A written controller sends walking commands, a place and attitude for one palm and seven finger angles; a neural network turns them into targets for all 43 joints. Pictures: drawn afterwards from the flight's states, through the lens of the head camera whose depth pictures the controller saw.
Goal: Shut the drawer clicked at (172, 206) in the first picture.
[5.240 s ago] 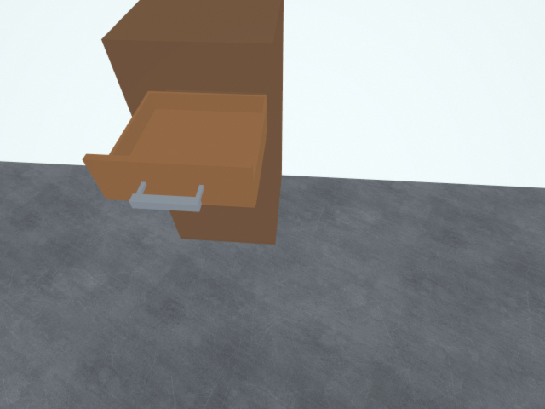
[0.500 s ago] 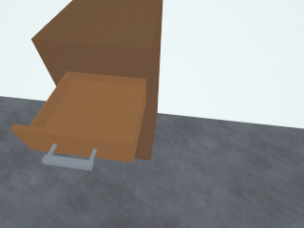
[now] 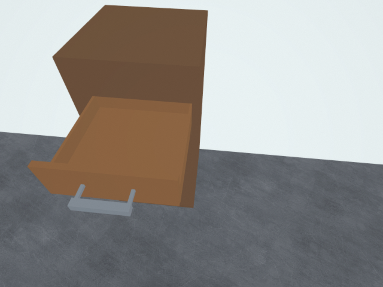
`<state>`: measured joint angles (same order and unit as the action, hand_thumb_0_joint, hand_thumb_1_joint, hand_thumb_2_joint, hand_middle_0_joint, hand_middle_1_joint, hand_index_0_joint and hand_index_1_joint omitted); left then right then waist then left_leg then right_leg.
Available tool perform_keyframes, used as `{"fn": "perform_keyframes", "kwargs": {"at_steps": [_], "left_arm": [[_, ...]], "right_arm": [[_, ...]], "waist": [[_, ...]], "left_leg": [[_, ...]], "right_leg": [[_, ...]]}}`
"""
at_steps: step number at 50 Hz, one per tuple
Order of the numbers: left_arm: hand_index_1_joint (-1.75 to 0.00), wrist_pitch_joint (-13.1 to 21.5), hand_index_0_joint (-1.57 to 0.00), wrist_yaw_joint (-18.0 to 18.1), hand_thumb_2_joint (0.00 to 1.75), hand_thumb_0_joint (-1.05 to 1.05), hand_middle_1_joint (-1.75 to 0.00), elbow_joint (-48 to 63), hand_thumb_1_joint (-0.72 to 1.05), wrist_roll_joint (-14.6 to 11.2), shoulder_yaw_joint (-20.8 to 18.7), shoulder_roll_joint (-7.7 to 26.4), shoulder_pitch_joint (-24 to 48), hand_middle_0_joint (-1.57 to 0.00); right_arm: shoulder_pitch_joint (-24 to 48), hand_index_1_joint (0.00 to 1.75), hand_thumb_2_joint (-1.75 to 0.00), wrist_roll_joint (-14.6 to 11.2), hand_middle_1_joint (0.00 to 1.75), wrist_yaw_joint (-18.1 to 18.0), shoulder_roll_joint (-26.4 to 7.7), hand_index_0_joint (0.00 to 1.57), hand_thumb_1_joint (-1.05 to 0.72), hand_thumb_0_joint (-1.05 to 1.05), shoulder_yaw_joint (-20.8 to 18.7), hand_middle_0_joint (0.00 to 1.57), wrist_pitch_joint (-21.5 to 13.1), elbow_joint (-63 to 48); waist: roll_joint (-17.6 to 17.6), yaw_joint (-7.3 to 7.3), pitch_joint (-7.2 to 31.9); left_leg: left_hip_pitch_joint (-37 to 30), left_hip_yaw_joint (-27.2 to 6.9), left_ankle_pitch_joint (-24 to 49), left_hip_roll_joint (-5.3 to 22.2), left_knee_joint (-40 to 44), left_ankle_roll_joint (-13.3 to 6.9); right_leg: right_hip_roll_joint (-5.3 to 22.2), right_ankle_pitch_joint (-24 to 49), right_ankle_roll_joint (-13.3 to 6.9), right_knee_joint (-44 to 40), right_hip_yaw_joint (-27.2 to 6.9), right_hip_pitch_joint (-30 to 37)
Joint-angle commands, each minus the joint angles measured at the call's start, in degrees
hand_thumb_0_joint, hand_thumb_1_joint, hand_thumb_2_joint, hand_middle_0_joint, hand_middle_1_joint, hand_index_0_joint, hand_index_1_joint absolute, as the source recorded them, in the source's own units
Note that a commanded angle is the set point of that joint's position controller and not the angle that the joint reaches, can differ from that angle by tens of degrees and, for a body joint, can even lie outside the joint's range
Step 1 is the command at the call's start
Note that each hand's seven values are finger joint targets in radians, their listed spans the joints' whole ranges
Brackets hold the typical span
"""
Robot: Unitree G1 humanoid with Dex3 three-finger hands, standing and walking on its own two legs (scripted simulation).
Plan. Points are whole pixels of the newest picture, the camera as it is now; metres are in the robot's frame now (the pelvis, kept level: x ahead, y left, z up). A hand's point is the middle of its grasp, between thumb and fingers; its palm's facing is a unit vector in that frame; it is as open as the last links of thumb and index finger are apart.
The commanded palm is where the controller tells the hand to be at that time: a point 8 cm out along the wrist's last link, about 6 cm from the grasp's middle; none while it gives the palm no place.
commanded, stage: shuffle to correct the standing spot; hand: left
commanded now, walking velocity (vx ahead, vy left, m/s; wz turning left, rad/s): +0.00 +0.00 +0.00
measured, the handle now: (103, 198) +0.34 +0.26 -0.08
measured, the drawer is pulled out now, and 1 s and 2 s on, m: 0.30 0.30 0.30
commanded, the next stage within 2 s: come to a stop and stand still in 0.66 s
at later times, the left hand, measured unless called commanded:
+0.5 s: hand out of the picture +0.01 +0.19 -0.18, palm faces +0.03 -0.98 -0.22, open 7.4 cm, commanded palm none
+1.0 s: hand out of the picture +0.07 +0.28 -0.18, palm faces +0.04 -0.96 -0.26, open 7.4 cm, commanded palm none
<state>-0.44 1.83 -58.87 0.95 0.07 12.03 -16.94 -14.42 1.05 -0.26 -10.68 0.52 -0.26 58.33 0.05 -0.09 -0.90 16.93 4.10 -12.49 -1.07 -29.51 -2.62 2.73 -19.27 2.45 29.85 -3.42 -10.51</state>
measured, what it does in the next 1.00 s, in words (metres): steps on the spot: left foot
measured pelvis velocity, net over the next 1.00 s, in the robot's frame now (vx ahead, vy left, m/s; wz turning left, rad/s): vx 0.04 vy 0.07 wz -0.01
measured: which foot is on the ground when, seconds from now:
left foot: down 0.00-0.58, up 0.60-0.84, down 0.86-1.00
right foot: down 0.00-0.84, up 0.86-1.00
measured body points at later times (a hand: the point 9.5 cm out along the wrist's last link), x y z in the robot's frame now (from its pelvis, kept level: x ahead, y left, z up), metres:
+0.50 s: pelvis +0.02 +0.01 -0.01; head +0.04 +0.01 +0.44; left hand +0.01 +0.24 -0.17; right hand +0.04 -0.23 -0.16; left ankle +0.04 +0.09 -0.73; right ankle -0.03 -0.13 -0.72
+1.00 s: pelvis +0.04 +0.07 -0.01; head +0.07 +0.08 +0.44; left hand +0.07 +0.33 -0.16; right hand +0.12 -0.16 -0.15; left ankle +0.08 +0.20 -0.73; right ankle +0.01 -0.04 -0.71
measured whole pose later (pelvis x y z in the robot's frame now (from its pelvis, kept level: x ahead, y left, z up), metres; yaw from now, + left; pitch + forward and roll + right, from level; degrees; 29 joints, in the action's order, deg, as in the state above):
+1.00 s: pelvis +0.04 +0.07 -0.01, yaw -1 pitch +0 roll +2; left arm -1.9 2.0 -57.8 0.9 -2.6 13.5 -14.7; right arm -11.0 1.7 -0.6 -9.5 -0.1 -0.2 55.2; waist 2.9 -0.8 -2.2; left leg 19.1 5.6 -13.8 1.4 -32.9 -0.1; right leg 3.4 -29.4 0.7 48.8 1.9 -19.6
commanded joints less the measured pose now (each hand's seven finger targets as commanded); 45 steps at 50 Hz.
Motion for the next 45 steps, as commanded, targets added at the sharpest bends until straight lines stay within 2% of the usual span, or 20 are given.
{"fn": "perform_keyframes", "kwargs": {"at_steps": [1,10,15,19,21,22,24,26,27,28,29,30,32,34,37,40,41,42,43,45], "left_arm": [[-0.30,1.41,-0.20,0.10,0.90,0.00,-0.30,0.88,0.90,0.09,-0.60,4.62,-4.24,-0.20],[-0.30,1.19,-0.20,0.18,0.90,0.00,-0.30,-0.42,0.90,0.27,-1.30,5.94,-5.26,-0.20],[-0.30,0.87,-0.20,0.40,0.90,0.00,-0.30,0.32,0.90,0.36,-2.82,7.86,-5.47,-0.20],[-0.30,0.28,-0.20,0.60,0.90,0.00,-0.30,1.09,0.90,0.61,-3.27,6.18,-4.75,-0.20],[-0.30,-0.03,-0.20,0.52,0.90,0.00,-0.30,1.58,0.90,0.74,-2.81,3.22,-4.64,-0.20],[-0.30,0.05,-0.20,0.51,0.90,0.00,-0.30,1.95,0.90,0.74,-2.46,2.14,-3.99,-0.20],[-0.30,0.22,-0.20,0.41,0.90,0.00,-0.30,2.34,0.90,0.47,-2.34,1.18,-3.11,-0.20],[-0.30,0.57,-0.20,0.29,0.90,0.00,-0.30,1.48,0.90,0.37,-2.33,0.37,-5.83,-0.20],[-0.30,0.91,-0.20,0.47,0.90,0.00,-0.30,0.43,0.90,0.42,-2.48,0.99,-9.12,-0.20],[-0.30,1.51,-0.20,0.96,0.90,0.00,-0.30,0.08,0.90,0.78,-3.25,4.62,-10.81,-0.20],[-0.30,1.85,-0.20,1.17,0.90,0.00,-0.30,0.17,0.90,0.70,-4.10,9.07,-12.09,-0.20],[-0.30,2.21,-0.20,1.39,0.90,0.00,-0.30,0.19,0.90,0.48,-4.10,9.88,-12.89,-0.20],[-0.30,2.20,-0.20,1.81,0.90,0.00,-0.30,1.05,0.90,0.92,-4.17,8.89,-9.08,-0.20],[-0.30,1.93,-0.20,1.82,0.90,0.00,-0.30,2.69,0.90,1.21,-4.39,9.05,-5.08,-0.20],[-0.30,1.33,-0.20,1.17,0.90,0.00,-0.30,4.71,0.90,1.33,-5.21,10.91,-1.59,-0.20],[-0.30,0.37,-0.20,0.60,0.90,0.00,-0.30,5.36,0.90,1.06,-5.52,11.39,-0.02,-0.20],[-0.30,-0.10,-0.20,0.39,0.90,0.00,-0.30,5.68,0.90,0.77,-4.87,8.43,-1.71,-0.20],[-0.30,-0.56,-0.20,0.24,0.90,0.00,-0.30,6.60,0.90,0.25,-4.06,4.07,-2.61,-0.20],[-0.30,-0.79,-0.20,0.55,0.90,0.00,-0.30,7.82,0.90,0.44,-3.29,3.41,-1.88,-0.20],[-0.30,-0.40,-0.20,0.52,0.90,0.00,-0.30,5.52,0.90,0.19,-2.62,1.42,-1.53,-0.20]], "right_arm": [[-1.25,0.30,-0.90,-0.35,0.30,-0.63,-7.40,0.20,-0.90,0.00,-1.90,0.20,-1.29,-1.65],[-0.91,0.30,-0.90,-0.41,0.30,-0.19,-6.52,0.20,-0.90,0.00,-1.93,0.20,-0.30,-0.21],[-1.52,0.30,-0.90,-0.12,0.30,0.00,-5.45,0.20,-0.90,0.00,-2.15,0.20,0.08,-1.63],[-4.06,0.30,-0.90,-0.13,0.30,-0.26,-7.18,0.20,-0.90,0.00,-2.32,0.20,-0.44,-1.36],[-6.60,0.30,-0.90,0.08,0.30,-0.59,-9.64,0.20,-0.90,0.00,-2.78,0.20,-0.35,-1.10],[-7.11,0.30,-0.90,0.03,0.30,-0.75,-9.51,0.20,-0.90,0.00,-2.91,0.20,-0.23,-1.39],[-5.34,0.30,-0.90,0.16,0.30,-0.69,-8.44,0.20,-0.90,0.00,-2.61,0.20,0.00,-2.44],[-2.21,0.30,-0.90,0.24,0.30,-0.61,-7.70,0.20,-0.90,0.00,-2.25,0.20,0.31,-3.59],[-0.35,0.30,-0.90,-0.03,0.30,-0.61,-7.53,0.20,-0.90,0.00,-2.24,0.20,0.31,-4.27],[0.10,0.30,-0.90,-0.44,0.30,-0.47,-5.74,0.20,-0.90,0.00,-2.26,0.20,0.20,-5.18],[0.95,0.30,-0.90,-0.28,0.30,-0.16,-4.50,0.20,-0.90,0.00,-2.31,0.20,0.15,-6.63],[2.97,0.30,-0.90,0.17,0.30,-0.25,-5.10,0.20,-0.90,0.00,-2.57,0.20,0.75,-6.74],[3.71,0.30,-0.90,0.15,0.30,0.09,-4.55,0.20,-0.90,0.00,-2.64,0.20,1.24,-6.91],[3.89,0.30,-0.90,-0.31,0.30,0.75,-4.03,0.20,-0.90,0.00,-2.73,0.20,1.57,-7.15],[3.50,0.30,-0.90,-0.85,0.30,1.46,-3.04,0.20,-0.90,0.00,-2.86,0.20,1.75,-7.85],[-4.21,0.30,-0.90,-0.51,0.30,1.25,-3.77,0.20,-0.90,0.00,-3.13,0.20,0.71,-5.48],[-7.23,0.30,-0.90,-0.13,0.30,0.82,-7.30,0.20,-0.90,0.00,-3.94,0.20,0.08,-4.83],[-9.29,0.30,-0.90,0.20,0.30,0.36,-12.41,0.20,-0.90,0.00,-4.93,0.20,-0.19,-5.10],[-10.22,0.30,-0.90,0.07,0.30,-0.03,-13.32,0.20,-0.90,0.00,-4.81,0.20,0.26,-6.00],[-3.48,0.30,-0.90,0.66,0.30,-1.03,-10.34,0.20,-0.90,0.00,-3.78,0.20,-0.51,-5.51]], "waist": [[0.13,-0.25,0.03],[1.31,-0.44,-4.09],[7.96,-0.40,-4.94],[0.35,0.09,-3.53],[-9.26,0.21,-2.04],[-11.44,0.30,-1.82],[-8.90,-0.52,-1.28],[-6.17,-2.81,0.94],[-3.39,-4.72,2.13],[7.18,-4.91,2.44],[14.46,-4.74,0.68],[11.02,-5.26,-0.50],[11.36,-3.74,-2.91],[12.14,-2.52,-2.75],[13.44,-1.92,-1.63],[8.94,1.19,1.97],[-0.46,1.85,5.56],[-14.51,2.21,6.84],[-10.28,2.90,5.47],[-12.73,0.71,3.64]], "left_leg": [[-4.75,-8.23,-0.46,7.23,8.33,-0.73],[-2.02,-4.70,-5.75,4.14,3.65,0.53],[1.41,-1.00,-5.55,1.48,-2.60,1.85],[-3.82,-5.38,3.94,5.48,2.13,-0.32],[-7.59,-14.50,4.91,12.19,8.59,-5.16],[-8.47,-17.20,6.21,14.11,10.74,-7.75],[-5.19,-15.56,10.16,15.03,10.16,-9.99],[-0.46,-10.36,12.59,12.18,6.09,-8.14],[2.12,-8.12,11.28,10.00,1.27,-6.13],[10.51,-3.67,4.45,5.34,-5.98,-2.37],[17.73,1.36,-12.61,0.07,-14.48,1.91],[18.16,-2.18,-18.61,1.58,-23.30,2.94],[21.54,-4.42,-16.93,2.94,-30.90,3.28],[19.37,-3.49,-14.66,3.82,-26.70,3.78],[8.09,0.21,-8.93,2.01,-14.44,4.09],[-8.73,4.67,3.43,-0.04,1.60,4.14],[-15.96,-0.19,12.70,5.79,3.11,2.50],[-17.25,-17.32,25.81,18.95,7.29,-3.82],[-9.88,-20.04,24.62,23.24,9.97,-8.89],[-3.83,-19.56,15.60,21.14,11.89,-9.64]], "right_leg": [[1.42,5.81,-3.43,-5.14,-0.18,-3.98],[3.96,-1.96,-5.31,-7.80,-4.99,-6.57],[9.62,0.76,-8.24,-9.55,-10.51,-5.89],[4.48,4.09,-5.84,-0.32,-2.38,-7.29],[-1.13,-5.68,-3.78,10.05,6.29,-11.98],[-1.77,-11.59,-3.64,15.25,7.22,-14.57],[0.19,-13.92,-4.31,18.93,6.99,-13.24],[0.63,-6.16,-4.22,9.33,7.71,-4.51],[1.86,2.00,-4.17,0.72,6.43,1.17],[10.44,11.49,-6.72,-5.90,-5.30,8.55],[23.98,26.92,-12.25,-10.36,-18.27,10.85],[26.78,35.90,-15.93,-10.58,-19.71,7.67],[23.23,42.35,-15.84,-8.22,-13.26,7.09],[19.90,42.58,-13.31,-6.73,-4.96,5.72],[16.94,31.89,-10.44,-6.45,-0.75,-2.03],[10.92,19.60,-6.20,1.97,3.72,-7.92],[6.53,10.33,-3.94,10.79,6.63,-10.99],[-0.04,-14.47,-1.07,20.96,9.59,-18.77],[-0.15,-19.51,-1.90,28.08,5.69,-16.32],[1.64,-14.57,-2.49,29.88,3.31,-15.24]]}}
